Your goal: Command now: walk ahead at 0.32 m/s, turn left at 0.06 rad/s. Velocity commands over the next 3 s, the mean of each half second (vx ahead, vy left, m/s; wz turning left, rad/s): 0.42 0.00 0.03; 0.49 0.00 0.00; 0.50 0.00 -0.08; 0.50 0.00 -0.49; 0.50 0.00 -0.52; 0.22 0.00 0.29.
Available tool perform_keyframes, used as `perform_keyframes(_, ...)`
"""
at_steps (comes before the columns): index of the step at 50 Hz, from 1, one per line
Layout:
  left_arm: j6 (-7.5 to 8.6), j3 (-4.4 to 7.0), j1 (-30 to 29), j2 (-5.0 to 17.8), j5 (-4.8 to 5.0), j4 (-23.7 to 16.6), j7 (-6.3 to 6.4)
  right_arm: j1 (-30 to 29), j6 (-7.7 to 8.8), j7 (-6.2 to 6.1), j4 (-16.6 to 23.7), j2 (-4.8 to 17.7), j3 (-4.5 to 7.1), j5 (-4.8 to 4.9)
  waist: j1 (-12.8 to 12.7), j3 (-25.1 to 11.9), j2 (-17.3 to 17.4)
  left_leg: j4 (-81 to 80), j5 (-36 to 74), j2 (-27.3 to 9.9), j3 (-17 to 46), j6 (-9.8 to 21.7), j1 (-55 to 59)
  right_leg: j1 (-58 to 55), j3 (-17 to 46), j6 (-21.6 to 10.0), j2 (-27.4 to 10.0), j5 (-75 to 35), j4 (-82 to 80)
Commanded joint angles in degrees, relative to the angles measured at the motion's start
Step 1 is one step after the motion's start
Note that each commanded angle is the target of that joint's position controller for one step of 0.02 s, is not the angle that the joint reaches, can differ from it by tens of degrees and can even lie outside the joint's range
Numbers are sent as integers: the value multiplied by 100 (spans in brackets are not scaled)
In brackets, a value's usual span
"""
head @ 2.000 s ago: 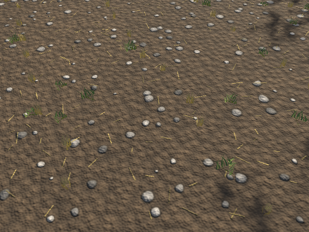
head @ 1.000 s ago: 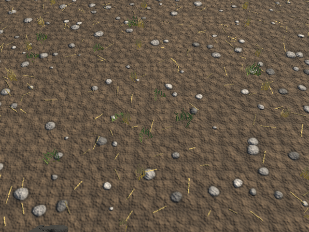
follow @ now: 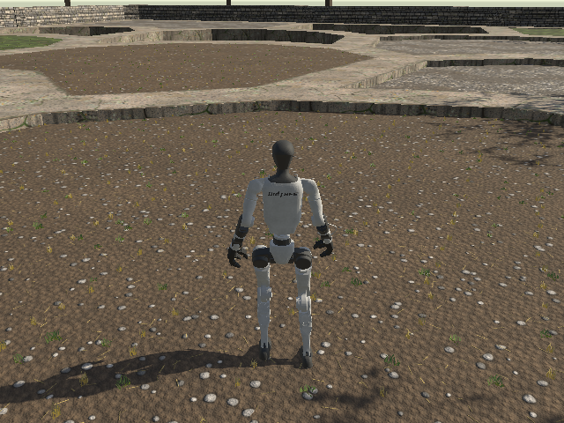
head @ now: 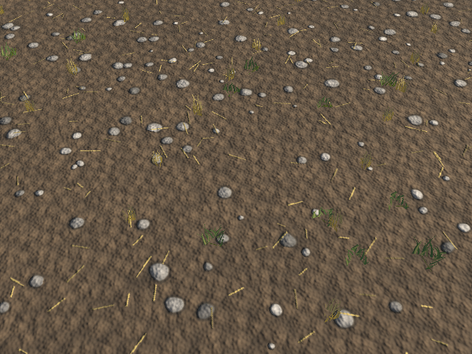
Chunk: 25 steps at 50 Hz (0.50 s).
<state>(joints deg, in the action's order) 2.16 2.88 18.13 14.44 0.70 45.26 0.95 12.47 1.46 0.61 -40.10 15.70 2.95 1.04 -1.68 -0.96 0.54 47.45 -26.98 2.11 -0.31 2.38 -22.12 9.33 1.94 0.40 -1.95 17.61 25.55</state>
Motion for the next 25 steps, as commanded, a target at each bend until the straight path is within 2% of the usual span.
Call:
perform_keyframes(1,75,287,-285,1117,80,-365,12,-761,280,121,579,220,65,-9,-69,467,-1004,-805,398,-213,-104,8,-558,-119,1262,-1036,-1078,466,-1520)
perform_keyframes(2,50,302,-297,1160,93,-373,-14,-656,294,156,525,221,77,-20,-17,353,-1063,-1124,730,-93,-257,-33,23,145,1016,-1026,-959,231,-1449)
perform_keyframes(4,13,288,-301,1127,119,-375,-64,-102,267,172,298,322,151,1,261,172,-916,-1773,1547,103,-475,-60,1225,724,766,-962,-881,169,-1095)
perform_keyframes(5,24,239,-269,999,96,-371,-84,309,233,140,156,418,211,25,440,62,-779,-1885,1576,129,-455,-39,1842,1045,696,-856,-820,196,-784)
perform_keyframes(6,64,155,-325,769,51,-387,-105,811,217,80,59,572,281,50,703,-111,-555,-1993,1447,-138,-85,67,2535,1449,458,-635,-626,108,-67)
perform_keyframes(7,119,-8,-493,276,-96,-568,-129,1541,222,-16,1,1085,384,-20,947,-409,828,-2677,884,-1458,1759,480,3246,2279,-138,-202,-89,640,2079)
perform_keyframes(8,234,31,-468,391,74,-866,-62,1772,268,46,4,1606,478,-94,867,-494,1802,-3619,-698,-2409,4298,1422,3328,3484,58,-87,394,1529,3513)
perform_keyframes(9,307,149,-477,838,193,-807,-45,1388,346,70,36,1218,355,-74,706,30,1115,-3764,-1329,-2489,4305,1547,2966,3976,378,-183,-28,1284,4261)
perform_keyframes(10,346,178,-593,943,213,-772,-81,1137,397,68,67,889,249,-74,597,432,831,-3732,-1080,-2218,3582,1356,2689,4139,372,-322,-254,655,4322)
perform_keyframes(11,363,165,-590,841,142,-675,-97,925,419,75,100,777,198,-116,487,495,518,-3754,-375,-1924,2970,1181,2465,4009,306,-361,-402,167,4207)
perform_keyframes(12,374,174,-625,803,53,-658,-117,758,411,75,104,723,173,-131,397,547,411,-3783,391,-1721,2498,1062,2304,3898,287,-345,-511,-192,3944)
perform_keyframes(13,362,170,-618,741,24,-629,-163,712,396,58,108,670,146,-140,338,509,445,-3848,1029,-1535,2075,959,2160,3681,237,-314,-581,-484,3785)
perform_keyframes(15,320,135,-659,599,4,-621,-222,828,397,21,49,657,138,-114,316,420,424,-3913,2173,-1389,1524,958,2132,3601,54,-182,-544,-905,3482)
perform_keyframes(17,285,91,-1004,501,-30,-742,-229,959,374,-22,-53,675,136,-80,372,465,286,-3964,2846,-1313,1131,969,2091,3624,-56,-19,-484,-1271,2848)
perform_keyframes(21,338,-34,-1926,289,14,-1026,-317,1230,320,-108,-262,798,141,-53,632,643,337,-4098,2919,-1153,614,850,1788,3006,-314,61,-212,-2285,1233)
perform_keyframes(23,363,-45,-2257,315,45,-1135,-384,1411,308,-115,-387,857,153,-23,707,755,304,-4103,2837,-1283,614,868,1876,2830,-327,4,-111,-2469,817)
perform_keyframes(25,389,-30,-2448,388,64,-1231,-448,1488,277,-116,-498,876,165,4,665,811,313,-3948,3117,-1463,626,829,2270,2875,-260,-144,-63,-2337,526)
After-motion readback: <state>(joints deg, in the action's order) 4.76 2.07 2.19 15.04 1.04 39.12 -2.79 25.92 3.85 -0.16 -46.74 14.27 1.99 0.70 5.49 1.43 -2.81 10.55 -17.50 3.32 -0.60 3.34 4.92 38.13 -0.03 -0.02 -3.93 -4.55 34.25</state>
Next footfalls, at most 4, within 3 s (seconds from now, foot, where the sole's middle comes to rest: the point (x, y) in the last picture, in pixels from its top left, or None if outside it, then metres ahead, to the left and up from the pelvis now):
0.12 left None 0.10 0.13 -0.78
0.62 right None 0.47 -0.09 -0.78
1.14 left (206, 282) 0.75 0.16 -0.78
1.68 right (283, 210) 1.04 -0.09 -0.78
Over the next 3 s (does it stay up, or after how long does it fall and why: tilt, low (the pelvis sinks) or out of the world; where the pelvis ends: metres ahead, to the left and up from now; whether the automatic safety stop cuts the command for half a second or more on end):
stays up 1.42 -0.21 0.00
